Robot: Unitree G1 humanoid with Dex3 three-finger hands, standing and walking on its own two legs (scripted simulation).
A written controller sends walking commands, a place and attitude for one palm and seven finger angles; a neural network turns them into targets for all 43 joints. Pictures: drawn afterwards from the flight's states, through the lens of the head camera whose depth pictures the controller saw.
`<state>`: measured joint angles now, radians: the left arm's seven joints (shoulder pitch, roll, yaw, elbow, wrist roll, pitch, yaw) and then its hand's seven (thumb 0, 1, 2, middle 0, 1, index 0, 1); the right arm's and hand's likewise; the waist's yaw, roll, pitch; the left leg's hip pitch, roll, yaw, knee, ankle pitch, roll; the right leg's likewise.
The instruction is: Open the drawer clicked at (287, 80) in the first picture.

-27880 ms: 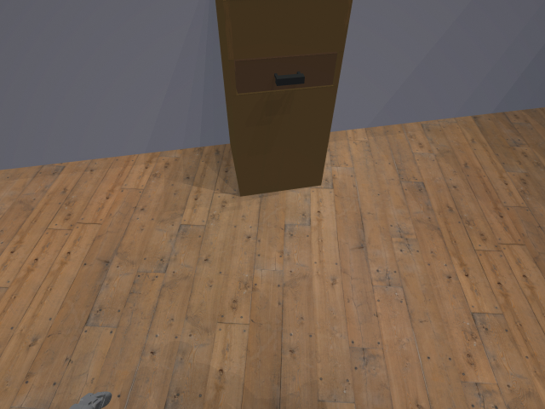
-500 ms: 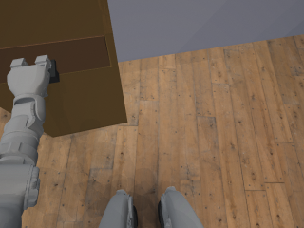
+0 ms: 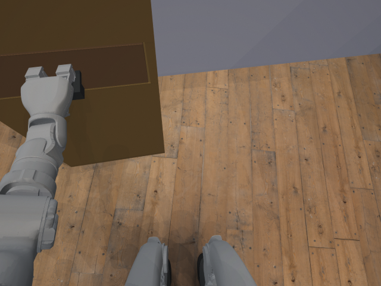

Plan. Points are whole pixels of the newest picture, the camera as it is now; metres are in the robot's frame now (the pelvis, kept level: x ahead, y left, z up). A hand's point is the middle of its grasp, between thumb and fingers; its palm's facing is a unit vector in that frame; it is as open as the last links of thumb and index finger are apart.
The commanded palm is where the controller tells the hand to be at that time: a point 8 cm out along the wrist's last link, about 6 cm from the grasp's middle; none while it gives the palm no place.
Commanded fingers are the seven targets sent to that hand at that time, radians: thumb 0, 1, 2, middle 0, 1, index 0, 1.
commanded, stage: pull the drawer open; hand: left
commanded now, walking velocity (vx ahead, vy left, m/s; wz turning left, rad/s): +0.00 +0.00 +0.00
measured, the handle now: (56, 84) +0.53 +0.28 -0.02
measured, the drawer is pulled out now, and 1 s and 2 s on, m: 0.00 0.00 0.00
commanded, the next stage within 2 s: none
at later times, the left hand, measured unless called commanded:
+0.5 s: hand (62, 108) +0.49 +0.27 -0.04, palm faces -0.05 -0.01 -1.00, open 6.1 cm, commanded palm +0.49 +0.25 +0.01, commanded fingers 0.00 0.90 0.90 -0.40 -1.35 -0.40 -1.35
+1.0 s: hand (61, 109) +0.48 +0.27 -0.04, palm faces -0.07 -0.03 -1.00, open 6.1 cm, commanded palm +0.46 +0.25 +0.01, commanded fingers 0.00 0.90 0.90 -0.40 -1.35 -0.40 -1.35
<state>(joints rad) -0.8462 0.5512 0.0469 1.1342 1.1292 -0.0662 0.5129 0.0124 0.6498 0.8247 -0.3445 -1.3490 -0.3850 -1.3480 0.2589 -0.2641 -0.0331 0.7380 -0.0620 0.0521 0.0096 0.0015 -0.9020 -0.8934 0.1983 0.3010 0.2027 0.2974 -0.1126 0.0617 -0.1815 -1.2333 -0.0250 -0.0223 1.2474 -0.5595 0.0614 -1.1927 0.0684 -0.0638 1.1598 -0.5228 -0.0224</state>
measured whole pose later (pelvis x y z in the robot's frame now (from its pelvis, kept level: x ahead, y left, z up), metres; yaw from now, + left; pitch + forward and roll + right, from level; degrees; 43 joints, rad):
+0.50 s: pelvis -0.05 +0.00 -0.03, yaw -1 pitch +33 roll -5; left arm -1.01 0.70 0.08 1.25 1.13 -0.06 0.41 0.02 0.65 0.79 -0.35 -1.35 -0.38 -1.35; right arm 0.38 -0.27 0.02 0.76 -0.03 -0.01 -0.01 0.00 -0.90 -0.89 0.20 0.30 0.20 0.30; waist -0.20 0.08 -0.17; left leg -1.40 -0.01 -0.02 1.33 -0.50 0.06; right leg -1.36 0.08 -0.07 1.24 -0.45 -0.03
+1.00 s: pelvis -0.01 +0.00 +0.00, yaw -2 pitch +32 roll -5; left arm -0.78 0.60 0.09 1.04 1.08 -0.05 0.41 0.02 0.67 0.75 -0.31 -1.35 -0.36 -1.34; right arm 0.32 -0.27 -0.01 0.72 -0.03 0.01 0.00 0.00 -0.90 -0.89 0.20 0.30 0.20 0.30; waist -0.13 0.07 -0.18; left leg -1.25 0.00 0.01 1.25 -0.55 0.07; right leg -1.23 0.09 -0.03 1.17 -0.49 -0.02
